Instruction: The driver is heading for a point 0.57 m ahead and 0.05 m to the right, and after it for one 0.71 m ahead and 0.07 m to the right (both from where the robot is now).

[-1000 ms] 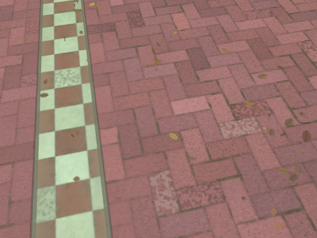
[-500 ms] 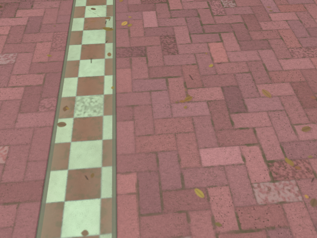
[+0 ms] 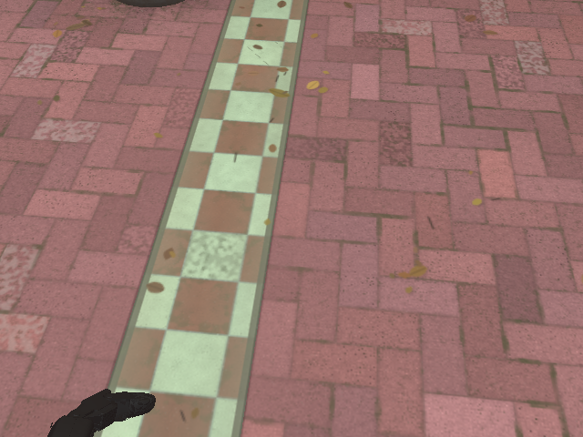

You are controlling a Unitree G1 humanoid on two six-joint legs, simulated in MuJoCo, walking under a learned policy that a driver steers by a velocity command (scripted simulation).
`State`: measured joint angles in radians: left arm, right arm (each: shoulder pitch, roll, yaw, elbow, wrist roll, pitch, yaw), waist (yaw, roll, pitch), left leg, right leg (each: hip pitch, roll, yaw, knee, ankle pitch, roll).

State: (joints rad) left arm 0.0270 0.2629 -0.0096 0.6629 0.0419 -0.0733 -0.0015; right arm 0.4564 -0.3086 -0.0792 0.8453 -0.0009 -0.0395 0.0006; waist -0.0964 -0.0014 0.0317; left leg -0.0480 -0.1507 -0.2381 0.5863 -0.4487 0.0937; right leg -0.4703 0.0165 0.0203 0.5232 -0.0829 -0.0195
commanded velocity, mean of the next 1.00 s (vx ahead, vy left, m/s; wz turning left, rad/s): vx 0.43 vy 0.00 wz -0.09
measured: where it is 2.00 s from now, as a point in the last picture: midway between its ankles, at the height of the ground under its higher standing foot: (263, 395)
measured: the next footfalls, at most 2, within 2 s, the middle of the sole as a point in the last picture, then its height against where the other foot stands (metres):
left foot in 0.48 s outside the picture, level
right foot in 0.96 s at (307, 371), level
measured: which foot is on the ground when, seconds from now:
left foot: down 0.00-0.00, up 0.02-0.46, down 0.48-0.94, up 0.96-1.00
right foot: down 0.00-0.48, up 0.50-0.94, down 0.96-1.00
